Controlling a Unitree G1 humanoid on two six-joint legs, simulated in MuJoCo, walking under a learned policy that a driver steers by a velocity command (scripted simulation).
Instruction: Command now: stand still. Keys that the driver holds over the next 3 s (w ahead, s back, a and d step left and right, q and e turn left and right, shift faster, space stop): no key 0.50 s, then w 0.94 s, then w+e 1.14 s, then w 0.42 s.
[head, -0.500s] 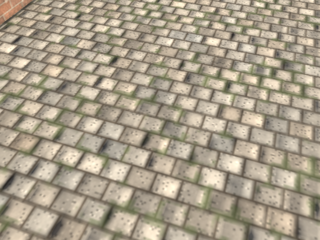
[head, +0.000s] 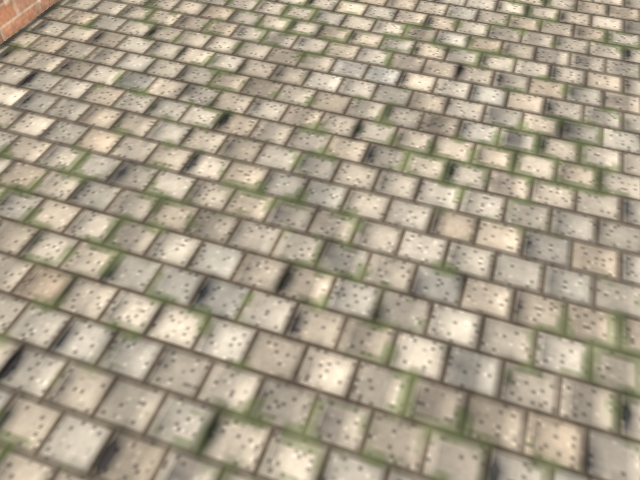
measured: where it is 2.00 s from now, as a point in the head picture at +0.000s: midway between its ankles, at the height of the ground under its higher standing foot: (345, 403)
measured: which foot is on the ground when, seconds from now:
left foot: down 0.00-1.00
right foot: down 0.00-0.80, up 0.82-1.00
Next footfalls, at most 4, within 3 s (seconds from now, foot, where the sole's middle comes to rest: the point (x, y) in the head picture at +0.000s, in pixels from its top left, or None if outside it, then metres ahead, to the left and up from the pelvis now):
1.20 right None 0.43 -0.12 -0.78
1.74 left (286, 387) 0.73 0.11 -0.78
2.28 right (424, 319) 0.92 -0.23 -0.78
2.78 left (411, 217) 1.27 -0.23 -0.78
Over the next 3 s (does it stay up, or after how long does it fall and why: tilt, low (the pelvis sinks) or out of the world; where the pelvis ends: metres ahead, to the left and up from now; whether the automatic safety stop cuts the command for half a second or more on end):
stays up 1.16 -0.27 0.00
